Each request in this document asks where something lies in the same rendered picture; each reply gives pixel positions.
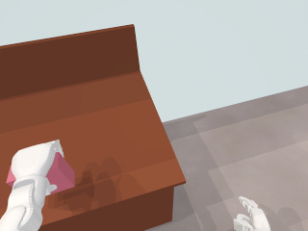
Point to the robot left forearm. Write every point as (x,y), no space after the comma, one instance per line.
(24,204)

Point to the left robot hand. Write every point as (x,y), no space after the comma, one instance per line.
(36,160)

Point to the sponge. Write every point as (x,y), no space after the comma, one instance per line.
(60,174)

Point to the right robot hand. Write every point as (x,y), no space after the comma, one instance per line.
(256,219)

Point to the table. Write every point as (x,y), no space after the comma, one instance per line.
(87,90)

